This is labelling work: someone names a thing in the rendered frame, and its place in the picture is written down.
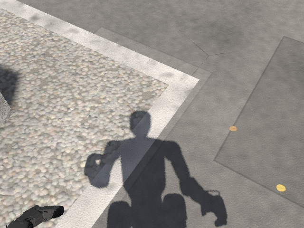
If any robot left hand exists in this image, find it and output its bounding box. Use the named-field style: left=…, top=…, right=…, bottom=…
left=6, top=205, right=65, bottom=228

